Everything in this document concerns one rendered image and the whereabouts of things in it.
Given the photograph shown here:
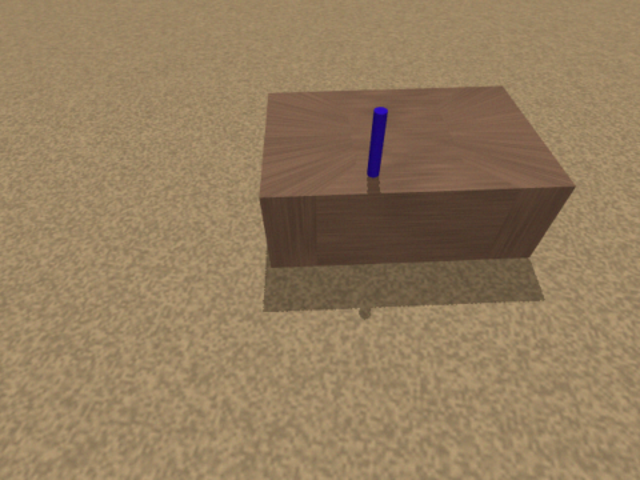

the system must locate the can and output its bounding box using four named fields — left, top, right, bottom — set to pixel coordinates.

left=367, top=107, right=388, bottom=178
